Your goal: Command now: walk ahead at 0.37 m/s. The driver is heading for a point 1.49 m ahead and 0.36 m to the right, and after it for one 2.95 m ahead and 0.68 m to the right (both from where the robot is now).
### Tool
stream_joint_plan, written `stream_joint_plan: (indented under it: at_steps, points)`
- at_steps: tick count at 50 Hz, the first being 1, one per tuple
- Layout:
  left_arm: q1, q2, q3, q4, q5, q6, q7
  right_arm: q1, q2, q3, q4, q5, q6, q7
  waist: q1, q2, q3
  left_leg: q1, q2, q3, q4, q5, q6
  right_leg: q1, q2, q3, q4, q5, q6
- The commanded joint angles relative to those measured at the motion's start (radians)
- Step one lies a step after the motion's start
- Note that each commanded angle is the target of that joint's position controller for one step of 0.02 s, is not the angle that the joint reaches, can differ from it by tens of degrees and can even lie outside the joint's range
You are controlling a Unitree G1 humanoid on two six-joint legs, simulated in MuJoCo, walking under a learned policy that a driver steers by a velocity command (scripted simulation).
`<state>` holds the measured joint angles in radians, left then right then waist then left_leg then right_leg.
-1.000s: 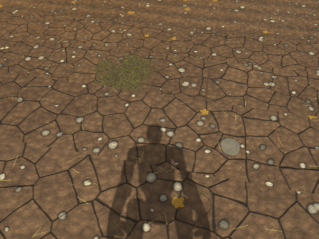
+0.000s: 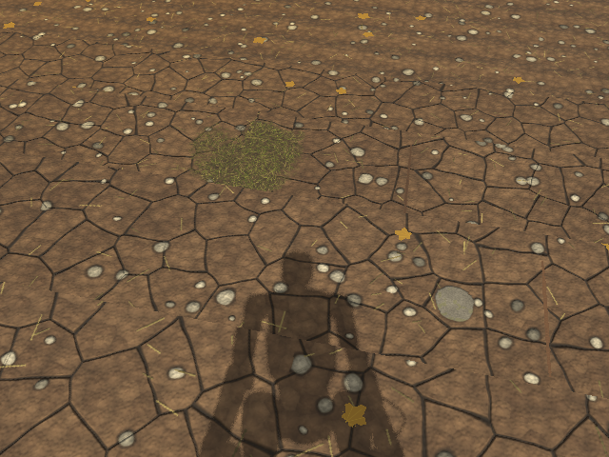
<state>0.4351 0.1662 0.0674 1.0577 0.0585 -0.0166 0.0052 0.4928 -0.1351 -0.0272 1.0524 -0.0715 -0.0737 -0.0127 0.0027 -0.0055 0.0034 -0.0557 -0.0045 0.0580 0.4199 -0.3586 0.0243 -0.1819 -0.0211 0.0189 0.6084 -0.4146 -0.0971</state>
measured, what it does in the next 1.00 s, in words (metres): goes down, turning right: right foot 0.18 m lower, then left foot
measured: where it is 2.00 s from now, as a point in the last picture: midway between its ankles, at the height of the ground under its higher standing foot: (417, 362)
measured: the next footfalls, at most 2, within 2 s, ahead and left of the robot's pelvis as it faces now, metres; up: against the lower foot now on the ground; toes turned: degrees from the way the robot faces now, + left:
right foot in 0.42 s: +0.38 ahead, -0.18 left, -0.18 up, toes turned -10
left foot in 0.80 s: +0.64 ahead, -0.01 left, -0.18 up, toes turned -15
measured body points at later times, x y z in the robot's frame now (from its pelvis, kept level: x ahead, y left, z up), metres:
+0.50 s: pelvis +0.29 -0.08 -0.18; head +0.30 -0.10 +0.27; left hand +0.43 +0.13 -0.31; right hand +0.09 -0.24 -0.31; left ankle +0.02 +0.10 -0.62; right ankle +0.35 -0.18 -0.92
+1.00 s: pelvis +0.48 -0.07 -0.17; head +0.50 -0.08 +0.28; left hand +0.68 +0.14 -0.29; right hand +0.50 -0.38 -0.27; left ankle +0.60 +0.00 -0.92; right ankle +0.41 -0.18 -0.85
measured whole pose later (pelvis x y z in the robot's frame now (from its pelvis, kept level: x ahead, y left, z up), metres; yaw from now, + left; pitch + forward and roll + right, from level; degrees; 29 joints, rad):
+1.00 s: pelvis +0.48 -0.07 -0.17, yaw -22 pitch +1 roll -1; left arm 0.24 0.26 0.06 0.81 0.06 -0.06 -0.03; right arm 0.18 -0.28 -0.04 0.78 -0.01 -0.13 -0.07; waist -0.02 0.01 0.01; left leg -0.29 0.05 0.12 0.27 0.00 0.04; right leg -0.48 -0.04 -0.02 1.02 -0.44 0.04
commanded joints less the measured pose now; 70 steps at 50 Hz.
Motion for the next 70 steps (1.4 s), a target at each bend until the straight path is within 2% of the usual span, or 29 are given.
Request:
stream_joint_plan:
  at_steps: [1, 3, 6, 8, 12, 14, 16, 19, 21, 23, 24, 25, 27, 30, 33, 39, 40, 41, 42, 43, 44, 46, 49, 53, 58, 60, 61, 64, 70]
  points:
    - [-0.213, 0.012, 0.014, -0.178, 0.000, -0.079, 0.016, 0.449, -0.114, -0.013, 0.094, -0.039, -0.055, -0.004, -0.169, 0.135, 0.193, 0.325, 0.435, -0.544, -0.235, 0.244, 0.321, -0.739, 0.046, 0.189, 0.522, -0.143, -0.025]
    - [-0.186, 0.067, 0.036, -0.169, -0.019, -0.100, 0.012, 0.261, -0.074, -0.003, 0.033, -0.016, -0.078, 0.013, -0.088, 0.018, 0.188, 0.223, 0.352, -0.342, -0.232, 0.175, 0.276, -0.700, -0.024, 0.091, 0.617, -0.032, -0.016]
    - [-0.283, -0.055, -0.002, -0.233, 0.007, -0.083, -0.022, 0.109, 0.003, 0.036, -0.026, 0.026, -0.072, -0.020, -0.054, 0.061, 0.202, -0.119, 0.199, -0.155, -0.259, 0.140, 0.191, -0.383, -0.043, -0.027, 0.393, 0.111, 0.019]
    - [-0.172, -0.049, -0.010, -0.223, 0.006, -0.078, -0.043, 0.141, -0.039, 0.032, -0.017, -0.013, -0.070, -0.022, -0.012, 0.075, 0.174, -0.247, 0.205, -0.125, -0.146, 0.258, 0.183, -0.306, -0.053, -0.007, 0.435, 0.339, 0.017]
    - [-0.408, -0.069, -0.057, -0.269, 0.012, -0.078, -0.030, 0.413, 0.038, 0.065, 0.075, 0.017, -0.071, -0.087, -0.176, 0.003, 0.156, 0.089, 0.141, -0.131, 0.122, 0.178, 0.110, -0.695, -0.149, 0.049, -0.228, 0.962, 0.055]
    - [-0.414, -0.074, -0.070, -0.283, 0.008, -0.054, -0.045, 0.343, -0.027, 0.070, 0.042, -0.031, -0.037, -0.044, -0.123, 0.087, 0.145, -0.397, 0.132, -0.122, 0.029, 0.029, 0.126, -0.177, -0.106, -0.040, -0.062, 1.090, 0.043]
    - [-0.399, 0.058, -0.040, -0.282, 0.023, -0.030, -0.055, 0.225, -0.045, 0.077, -0.008, -0.008, -0.048, -0.028, -0.071, 0.041, 0.205, -0.393, 0.168, -0.125, 0.068, -0.073, 0.105, -0.191, -0.137, -0.002, -0.050, 0.979, 0.021]
    - [-0.420, 0.086, -0.041, -0.236, 0.029, -0.027, -0.045, 0.331, -0.120, 0.056, 0.059, 0.029, -0.014, -0.053, -0.134, -0.017, 0.211, 0.000, 0.162, -0.134, 0.222, 0.081, 0.047, -0.287, -0.154, -0.008, -0.344, 0.829, 0.040]
    - [-0.066, 0.161, -0.002, -0.097, -0.001, -0.050, -0.014, 0.301, -0.207, 0.027, 0.049, -0.019, 0.015, 0.006, -0.002, -0.100, 0.030, -0.045, 0.079, -0.013, 0.579, 0.374, 0.021, 0.201, -0.065, -0.134, -0.373, 0.943, 0.067]
    - [0.428, 0.325, 0.055, -0.009, -0.003, -0.052, -0.053, 0.486, 0.005, 0.094, 0.064, -0.064, 0.006, 0.095, 0.118, -0.274, -0.514, -0.609, -0.051, -0.052, 1.477, -0.464, -0.088, 1.185, -0.312, 0.181, 0.179, 1.386, -0.341]
    - [0.496, 0.255, 0.036, 0.054, 0.034, -0.061, -0.072, 0.218, -0.119, 0.054, -0.041, -0.010, -0.017, 0.110, 0.218, -0.102, -0.408, -0.845, -0.066, -0.082, 1.657, -0.486, -0.088, 1.086, -0.321, 0.307, 0.079, 1.200, -0.334]
    - [0.364, 0.264, 0.035, 0.031, 0.006, -0.078, -0.067, -0.052, -0.143, 0.040, -0.161, 0.036, -0.057, 0.097, 0.224, -0.106, -0.188, -1.068, -0.030, -0.070, 1.602, -0.397, -0.057, 0.839, -0.361, 0.416, -0.091, 0.751, -0.322]
    - [0.150, 0.173, -0.004, -0.039, 0.019, -0.072, -0.080, -0.140, -0.211, 0.009, -0.193, 0.029, -0.061, 0.051, 0.101, -0.060, -0.025, -0.888, 0.092, -0.116, 1.417, -0.294, -0.024, 0.290, -0.354, 0.418, -0.210, 0.785, -0.328]
    - [-0.178, 0.045, -0.057, -0.159, -0.026, -0.125, -0.045, -0.091, -0.047, 0.050, -0.211, 0.007, -0.039, 0.006, -0.092, 0.003, 0.112, -0.491, 0.175, -0.181, 0.706, 0.109, 0.033, -0.380, -0.255, 0.239, -0.407, 0.744, -0.264]
    - [-0.205, 0.211, -0.018, -0.196, -0.002, -0.134, -0.065, -0.085, -0.111, 0.047, -0.221, 0.054, -0.011, 0.037, -0.113, -0.088, 0.060, -0.199, 0.082, -0.048, 0.339, 0.304, 0.007, -0.498, -0.121, 0.158, -0.395, 0.790, -0.205]
    - [-0.072, 0.204, 0.022, -0.195, -0.015, -0.100, -0.075, -0.274, -0.261, 0.001, -0.260, 0.045, -0.028, -0.004, -0.051, -0.018, -0.042, -0.180, 0.026, -0.053, 0.083, 0.514, 0.049, -0.145, -0.089, 0.250, -0.158, 0.771, -0.086]
    - [-0.079, 0.185, 0.020, -0.219, -0.016, -0.101, -0.076, -0.200, -0.329, -0.025, -0.251, 0.059, -0.044, -0.017, -0.084, 0.036, -0.114, -0.010, 0.071, -0.074, 0.051, 0.750, 0.128, -0.183, -0.013, 0.215, -0.033, 0.772, -0.020]
    - [0.032, 0.047, -0.016, -0.259, -0.015, -0.103, -0.074, -0.078, -0.425, -0.049, -0.255, 0.077, -0.052, -0.036, -0.065, 0.249, -0.378, 0.351, 0.374, -0.381, -0.025, 1.076, 0.404, -0.311, 0.122, 0.125, 0.219, 0.373, 0.075]
    - [0.058, 0.050, -0.018, -0.267, -0.015, -0.101, -0.063, -0.072, -0.379, -0.038, -0.262, 0.048, -0.046, -0.031, -0.063, 0.264, -0.427, 0.409, 0.547, -0.596, -0.099, 0.958, 0.504, -0.449, 0.160, 0.074, 0.422, -0.251, 0.095]
    - [-0.026, 0.136, 0.007, -0.266, -0.010, -0.085, -0.046, -0.164, -0.338, -0.045, -0.274, 0.031, -0.052, -0.038, -0.056, 0.141, -0.196, 0.163, 0.483, -0.514, -0.164, 0.536, 0.384, -0.517, 0.060, 0.092, 0.547, -0.222, 0.095]
    - [-0.033, 0.160, 0.017, -0.254, -0.003, -0.066, -0.016, -0.287, -0.294, -0.041, -0.304, 0.064, -0.052, -0.042, -0.007, 0.114, -0.120, -0.012, 0.402, -0.391, -0.232, 0.312, 0.302, -0.472, -0.001, 0.061, 0.543, -0.163, 0.107]
    - [0.035, 0.119, 0.009, -0.226, 0.021, -0.045, 0.001, -0.382, -0.206, -0.017, -0.340, 0.080, -0.054, -0.048, 0.052, 0.129, -0.088, -0.194, 0.317, -0.226, -0.299, 0.306, 0.247, -0.277, -0.029, 0.015, 0.549, -0.076, 0.136]
    - [-0.006, 0.077, -0.014, -0.239, -0.014, -0.029, -0.051, -0.420, -0.278, -0.055, -0.369, 0.055, -0.081, -0.070, 0.032, 0.074, -0.056, -0.283, 0.223, -0.016, -0.312, 0.287, 0.182, -0.146, -0.021, -0.101, 0.408, 0.007, 0.157]
    - [-0.089, 0.144, 0.002, -0.273, 0.001, -0.023, -0.060, -0.262, -0.286, -0.073, -0.326, 0.052, -0.072, -0.065, -0.052, 0.115, -0.003, -0.119, 0.342, -0.149, -0.343, -0.072, 0.190, -0.207, -0.055, -0.065, 0.170, 0.015, 0.106]
    - [-0.028, 0.168, 0.022, -0.215, -0.015, -0.091, -0.061, -0.363, -0.285, -0.051, -0.314, 0.048, -0.026, -0.023, 0.028, 0.070, 0.004, -0.215, 0.303, -0.115, -0.232, -0.278, 0.172, 0.098, 0.013, -0.104, -0.234, 0.222, -0.028]
    - [0.079, 0.203, 0.039, -0.203, 0.012, -0.124, -0.042, -0.327, -0.165, -0.005, -0.283, 0.001, -0.017, -0.001, 0.082, -0.063, -0.035, -0.465, 0.183, 0.005, 0.102, -0.142, 0.089, 0.381, -0.120, 0.123, -0.331, 0.108, -0.127]
    - [0.111, 0.312, 0.056, -0.215, 0.003, -0.142, -0.030, -0.407, -0.131, 0.009, -0.337, 0.009, -0.037, 0.024, 0.119, -0.183, 0.054, -0.758, 0.037, -0.018, 0.266, -0.102, 0.039, 0.392, -0.401, 0.607, -0.487, -0.035, -0.314]
    - [0.000, 0.176, 0.017, -0.211, 0.014, -0.127, -0.029, -0.324, -0.251, -0.032, -0.228, 0.029, -0.033, 0.025, 0.054, -0.092, 0.102, -0.839, 0.055, -0.145, 0.510, 0.045, 0.084, 0.390, -0.305, 0.337, -0.533, -0.021, -0.175]
    - [0.053, 0.115, -0.052, -0.167, 0.038, -0.096, -0.022, -0.386, -0.137, -0.009, -0.249, 0.025, -0.017, 0.088, 0.030, -0.092, 0.123, -0.662, 0.030, -0.086, 0.381, 0.494, 0.062, 0.183, -0.206, -0.039, -0.566, 0.327, -0.117]
Velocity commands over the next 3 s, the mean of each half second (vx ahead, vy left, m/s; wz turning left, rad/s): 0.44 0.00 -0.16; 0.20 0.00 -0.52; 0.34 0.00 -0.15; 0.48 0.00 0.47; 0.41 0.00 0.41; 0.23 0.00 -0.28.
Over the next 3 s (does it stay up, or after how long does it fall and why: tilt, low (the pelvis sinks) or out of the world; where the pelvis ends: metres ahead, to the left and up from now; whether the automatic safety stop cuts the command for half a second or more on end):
stays up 1.20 -0.33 -0.35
